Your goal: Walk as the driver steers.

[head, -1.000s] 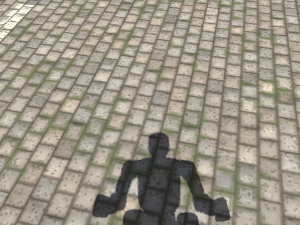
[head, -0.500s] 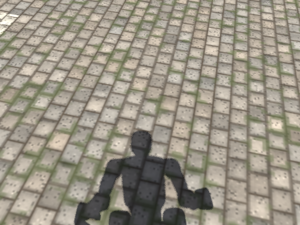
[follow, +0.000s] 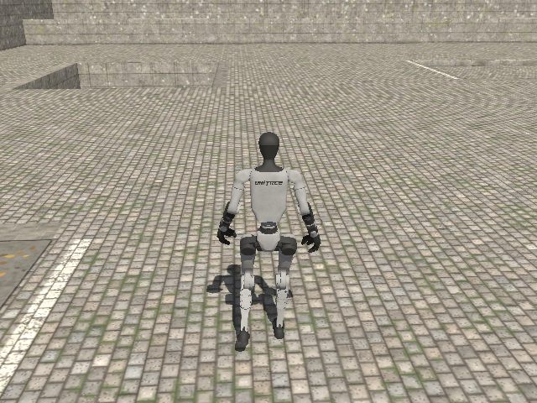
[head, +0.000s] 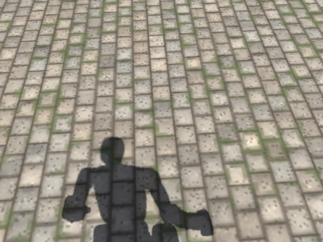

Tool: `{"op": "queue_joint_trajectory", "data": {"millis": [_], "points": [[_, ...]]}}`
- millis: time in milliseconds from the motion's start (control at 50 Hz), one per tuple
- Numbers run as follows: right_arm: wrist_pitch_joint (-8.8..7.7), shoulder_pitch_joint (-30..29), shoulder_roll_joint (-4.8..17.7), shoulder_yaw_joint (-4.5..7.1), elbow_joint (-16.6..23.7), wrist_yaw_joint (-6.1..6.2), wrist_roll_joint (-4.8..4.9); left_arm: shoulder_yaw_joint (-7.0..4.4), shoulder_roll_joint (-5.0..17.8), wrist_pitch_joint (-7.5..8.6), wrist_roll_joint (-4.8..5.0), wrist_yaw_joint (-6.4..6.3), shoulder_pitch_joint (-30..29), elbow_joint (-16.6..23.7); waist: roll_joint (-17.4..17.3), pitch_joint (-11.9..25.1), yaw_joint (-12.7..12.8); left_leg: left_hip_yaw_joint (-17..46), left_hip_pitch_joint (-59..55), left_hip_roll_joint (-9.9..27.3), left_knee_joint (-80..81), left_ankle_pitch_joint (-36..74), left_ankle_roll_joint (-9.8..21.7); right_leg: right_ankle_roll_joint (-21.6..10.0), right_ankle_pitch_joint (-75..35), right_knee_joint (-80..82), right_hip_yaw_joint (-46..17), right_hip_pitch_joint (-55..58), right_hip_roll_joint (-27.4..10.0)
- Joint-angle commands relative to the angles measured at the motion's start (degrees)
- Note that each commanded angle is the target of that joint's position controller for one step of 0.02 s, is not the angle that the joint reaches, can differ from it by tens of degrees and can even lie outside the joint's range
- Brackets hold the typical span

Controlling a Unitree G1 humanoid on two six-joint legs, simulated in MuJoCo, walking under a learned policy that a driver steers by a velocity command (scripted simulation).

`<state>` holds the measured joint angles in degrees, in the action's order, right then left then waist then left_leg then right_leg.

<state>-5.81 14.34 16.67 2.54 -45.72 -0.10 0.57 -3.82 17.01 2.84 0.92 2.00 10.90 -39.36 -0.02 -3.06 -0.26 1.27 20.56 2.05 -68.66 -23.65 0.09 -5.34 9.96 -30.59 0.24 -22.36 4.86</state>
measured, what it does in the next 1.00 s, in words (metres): walks ahead, turning right: left foot, then right foot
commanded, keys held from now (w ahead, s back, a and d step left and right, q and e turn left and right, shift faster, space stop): e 0.78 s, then no key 0.22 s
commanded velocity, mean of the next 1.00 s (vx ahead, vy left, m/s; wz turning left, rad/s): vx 0.12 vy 0.00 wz -0.54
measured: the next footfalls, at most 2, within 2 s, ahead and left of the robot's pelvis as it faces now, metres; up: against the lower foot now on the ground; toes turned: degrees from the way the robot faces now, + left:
left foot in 0.30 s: +0.35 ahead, +0.11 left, +0.00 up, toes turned -16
right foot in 0.76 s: +0.20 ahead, -0.10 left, +0.00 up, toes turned -29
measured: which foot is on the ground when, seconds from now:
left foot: up 0.00-0.28, down 0.30-0.76, up 0.78-1.00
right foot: down 0.00-0.32, up 0.34-0.74, down 0.76-1.00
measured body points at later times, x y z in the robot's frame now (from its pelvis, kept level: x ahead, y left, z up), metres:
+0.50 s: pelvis +0.20 +0.05 +0.00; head +0.24 +0.05 +0.45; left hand +0.40 +0.29 -0.11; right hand +0.29 -0.25 -0.08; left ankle +0.31 +0.12 -0.73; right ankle +0.12 -0.07 -0.65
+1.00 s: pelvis +0.20 +0.00 +0.01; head +0.21 -0.04 +0.46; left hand +0.48 +0.15 -0.06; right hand +0.17 -0.32 -0.11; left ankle +0.30 +0.12 -0.67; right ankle +0.16 -0.08 -0.73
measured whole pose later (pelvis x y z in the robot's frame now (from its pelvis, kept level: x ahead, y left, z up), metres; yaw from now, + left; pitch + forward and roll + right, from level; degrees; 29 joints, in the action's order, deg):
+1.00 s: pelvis +0.20 +0.00 +0.01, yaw -33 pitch +1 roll +2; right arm 1.6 7.3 18.4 5.0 -44.6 1.1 0.0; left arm -2.7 15.4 -1.2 -0.7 -1.5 10.9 -36.4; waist -2.2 -2.0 -0.1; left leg 0.2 28.3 1.3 -54.1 -19.4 -4.5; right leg -2.7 12.8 -26.3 -2.9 -14.6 1.6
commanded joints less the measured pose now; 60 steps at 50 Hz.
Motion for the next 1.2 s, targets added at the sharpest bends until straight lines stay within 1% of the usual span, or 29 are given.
{"op": "queue_joint_trajectory", "data": {"millis": [20,80,140,220,280,300,320,340,360,380,400,460,580,680,720,740,760,780,800,820,860,900,1020,1100,1120,1140,1160,1180,1200], "points": [[-1.39,-2.3,7.9,2.18,6.0,0.10,-1.03,-1.69,6.4,0.58,-0.90,-0.81,1.9,4.2,1.7,5.3,-0.1,3.4,16.3,4.0,3.1,4.4,-0.9,-11.9,-16.9,15.6,-21.7,16.3,-15.0],[0.40,-1.6,5.6,1.72,6.3,0.73,-1.68,-2.49,8.8,0.49,-0.98,-1.82,1.0,4.2,1.7,4.5,-1.7,0.9,11.8,2.2,11.6,7.2,-4.3,-11.5,-35.5,14.8,-14.3,7.5,-12.5],[0.71,-6.7,3.4,0.79,7.5,0.75,-1.71,-3.00,9.8,-0.98,-0.02,-3.08,2.5,3.2,4.3,6.3,0.3,-0.4,6.1,-1.7,25.5,19.8,-5.2,-7.3,-34.3,11.8,-9.8,4.1,-7.8],[0.96,-11.5,5.1,1.27,9.0,-0.16,-0.69,-3.02,9.3,-2.82,0.38,-3.93,5.3,2.1,6.2,8.1,2.2,2.2,3.0,-4.4,36.3,25.5,-4.6,-4.4,-22.0,7.6,-16.1,8.0,-8.9],[0.37,-7.8,7.4,2.53,8.4,-0.30,-1.15,-2.74,7.9,-3.14,0.15,-4.38,2.3,3.2,7.4,8.1,-0.9,4.1,-0.5,-3.2,42.1,25.0,-2.1,-2.3,-16.4,0.4,-21.9,11.1,-9.2],[-0.08,-5.4,8.2,2.85,8.0,-0.03,-1.80,-2.26,6.2,-3.03,0.02,-4.31,1.9,3.8,6.1,9.5,-2.0,4.3,-6.0,-0.8,45.7,31.7,-0.4,-0.3,-12.6,-5.0,-21.0,10.1,-6.3],[-0.08,-2.3,11.3,3.30,8.4,0.62,-2.85,-1.14,2.9,-2.81,-1.00,-4.22,3.6,4.9,-2.3,15.3,-2.0,13.4,-18.0,10.2,44.1,48.8,3.5,2.6,4.0,-18.8,-15.8,4.3,-1.6],[1.05,-2.2,12.6,3.39,8.5,0.72,-3.91,-0.51,1.2,-2.74,-0.42,-3.85,15.8,4.5,-17.1,21.8,3.6,31.7,-30.9,24.0,43.8,57.6,14.9,5.5,34.4,-32.0,-12.0,-8.0,4.6],[2.06,-3.6,10.0,3.31,8.9,0.65,-1.80,-1.69,7.6,-3.22,0.13,-3.65,17.6,2.6,-13.9,21.7,3.2,36.6,-28.1,25.1,46.1,40.8,17.0,7.4,30.3,-39.4,-11.0,-12.0,-0.7],[2.70,-5.4,6.3,2.28,10.1,0.93,-1.56,-2.85,11.0,-4.26,0.58,-3.98,11.1,2.6,-8.5,15.6,0.6,28.0,-23.2,20.2,47.0,31.5,14.3,8.8,25.4,-42.3,-9.1,-13.8,-2.7],[3.54,-7.3,5.1,1.75,10.2,1.09,-1.89,-3.14,11.0,-5.40,0.50,-4.48,7.8,3.0,-5.4,12.6,0.5,22.1,-18.1,16.8,48.2,24.3,12.1,9.5,21.6,-42.4,-7.6,-13.8,-4.0],[4.62,-10.6,6.2,1.90,9.9,1.79,-2.39,-2.62,7.5,-6.91,0.34,-4.62,6.5,4.3,-8.7,6.3,1.5,10.4,-5.9,11.2,53.0,19.9,11.3,10.3,15.7,-38.4,-3.8,-8.7,-5.5],[5.24,-10.2,7.9,2.97,8.5,2.16,-1.65,-1.57,4.8,-6.24,-0.22,-3.71,2.6,6.4,-7.9,9.8,-0.2,4.4,-10.2,14.6,53.5,25.0,14.2,9.4,11.9,-24.1,-1.6,-4.4,-8.5],[6.04,-10.3,9.8,3.74,7.3,1.31,-0.61,-1.95,5.8,-6.52,-0.15,-2.25,1.9,7.1,-8.6,8.8,-0.1,1.1,-10.4,16.0,52.2,21.9,12.7,6.8,10.1,-12.4,1.6,1.8,-7.8],[6.42,-11.0,9.9,3.85,6.5,1.29,0.44,-2.34,5.7,-6.48,-0.28,-1.74,4.8,6.0,-7.8,8.9,2.0,-1.4,-9.2,15.2,48.2,20.1,9.7,4.3,4.3,-2.1,3.6,7.7,-6.1],[6.61,-8.8,8.5,3.65,5.4,1.25,0.70,-2.94,6.8,-6.45,-0.52,-1.90,6.6,5.2,-5.9,8.6,2.3,-3.7,-6.1,13.4,44.0,16.2,6.3,2.4,0.9,2.7,2.3,12.3,-5.4],[6.78,-6.8,5.5,2.99,4.9,0.88,-0.15,-4.22,11.3,-6.36,-0.60,-2.64,8.1,5.4,5.7,6.8,1.5,-9.5,2.9,8.0,31.4,6.4,0.5,-1.8,-8.7,10.3,-10.9,17.7,-13.4],[6.49,-9.1,4.3,2.43,8.2,0.90,-2.29,-5.06,17.2,-6.18,-0.97,-3.35,6.3,7.6,19.1,4.4,0.5,-10.2,18.8,-1.3,17.6,-13.0,-4.7,-12.0,-19.7,11.8,-30.0,19.7,-26.1],[6.06,-14.2,6.5,3.21,9.0,1.36,-1.84,-4.54,15.0,-4.83,-2.99,-3.05,7.0,7.7,13.1,7.3,4.7,-0.9,18.8,-1.6,7.0,-13.9,-4.1,-15.5,-16.9,13.2,-29.9,15.5,-26.7],[6.20,-13.2,7.2,3.62,8.4,1.43,-0.53,-3.72,13.0,-3.70,-3.18,-2.98,4.1,7.4,10.5,6.7,2.5,0.9,18.7,-0.3,4.2,-8.6,-3.1,-12.4,-14.3,13.0,-24.0,14.5,-23.6],[6.70,-9.5,7.5,4.09,5.5,1.99,-0.94,-2.33,8.6,-3.00,-1.21,-3.27,-1.8,7.8,7.8,7.0,0.1,1.1,17.5,0.6,4.5,-0.8,-3.3,-7.0,-14.5,11.4,-17.1,14.5,-18.9],[6.72,-8.0,6.7,3.97,4.8,1.74,-0.99,-1.17,6.6,-3.02,-1.37,-3.65,-2.4,7.7,7.8,8.5,-0.8,0.3,12.9,-0.2,3.0,3.1,-4.4,-7.0,-21.4,10.7,-13.9,13.2,-17.0],[6.65,-10.2,4.0,2.16,5.4,0.66,-0.40,-1.11,7.2,-3.59,-1.80,-3.58,-1.2,5.8,8.6,7.6,1.6,-0.2,4.2,0.4,23.7,3.2,-4.7,-7.7,-18.4,9.2,-13.7,14.6,-16.5],[6.38,-6.3,3.3,1.45,3.3,-0.11,-0.29,0.50,3.7,-3.25,-1.70,-2.60,-2.8,3.0,6.9,6.3,-0.4,-2.0,-7.9,0.2,41.8,12.9,-3.2,-5.7,-12.5,8.0,-12.3,10.4,-15.5],[6.21,-6.4,4.5,1.46,3.4,-0.13,-0.90,0.46,3.8,-2.83,-1.64,-2.53,-1.1,2.0,5.3,5.7,-0.4,-0.6,-10.6,0.6,46.3,20.2,-2.3,-3.2,-8.3,7.7,-11.6,9.6,-13.7],[6.05,-6.8,8.1,1.98,4.3,0.18,-1.37,0.29,4.3,-2.37,-2.48,-2.68,0.1,1.7,1.5,6.1,1.2,4.1,-12.2,4.4,45.0,32.4,-0.9,-0.2,-2.6,4.9,-9.6,9.0,-10.7],[6.10,-8.1,12.1,2.94,4.4,0.40,-0.68,-0.24,5.4,-1.98,-3.09,-2.70,2.9,1.6,-5.7,6.2,4.5,6.2,-11.2,6.1,41.9,35.8,2.2,2.1,1.3,3.5,-5.8,8.3,-6.4],[6.09,-8.9,11.0,3.13,4.5,0.13,0.17,-0.38,5.8,-2.06,-3.21,-3.33,0.4,1.8,-8.7,5.8,2.7,8.9,-6.1,6.3,43.8,28.1,4.8,4.2,2.3,1.8,-2.3,10.8,-4.4],[6.00,-9.2,9.6,2.86,4.8,0.03,0.12,-0.82,6.4,-2.35,-2.72,-3.89,-2.0,2.1,-8.6,4.9,1.8,10.9,-3.9,6.6,45.3,24.8,5.5,4.8,2.7,-0.1,-1.1,11.6,-4.2]]}}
